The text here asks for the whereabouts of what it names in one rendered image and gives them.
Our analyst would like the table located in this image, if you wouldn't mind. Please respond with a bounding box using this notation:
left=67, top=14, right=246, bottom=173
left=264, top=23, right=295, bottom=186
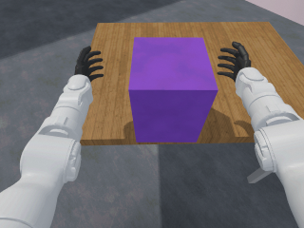
left=80, top=22, right=304, bottom=183

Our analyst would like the robot right upper arm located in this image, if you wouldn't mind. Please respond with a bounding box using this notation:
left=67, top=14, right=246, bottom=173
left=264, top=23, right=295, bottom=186
left=254, top=120, right=304, bottom=228

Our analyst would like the left robot forearm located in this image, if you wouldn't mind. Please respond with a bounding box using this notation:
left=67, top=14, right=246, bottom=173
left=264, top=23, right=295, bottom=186
left=20, top=74, right=93, bottom=176

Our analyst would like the carton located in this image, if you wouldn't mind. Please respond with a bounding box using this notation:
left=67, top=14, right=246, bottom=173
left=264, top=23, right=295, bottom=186
left=128, top=37, right=219, bottom=143

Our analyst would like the robot left hand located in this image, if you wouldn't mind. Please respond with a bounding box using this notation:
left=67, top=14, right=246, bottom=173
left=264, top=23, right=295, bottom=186
left=74, top=46, right=104, bottom=82

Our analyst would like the right robot forearm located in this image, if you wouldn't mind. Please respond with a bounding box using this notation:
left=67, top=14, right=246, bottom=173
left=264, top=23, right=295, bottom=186
left=235, top=67, right=304, bottom=132

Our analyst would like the robot left upper arm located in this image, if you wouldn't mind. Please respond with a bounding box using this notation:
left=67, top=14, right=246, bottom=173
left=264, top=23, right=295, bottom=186
left=0, top=134, right=82, bottom=228

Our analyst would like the robot right hand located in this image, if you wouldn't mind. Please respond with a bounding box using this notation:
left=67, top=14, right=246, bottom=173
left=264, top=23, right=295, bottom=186
left=217, top=41, right=252, bottom=82

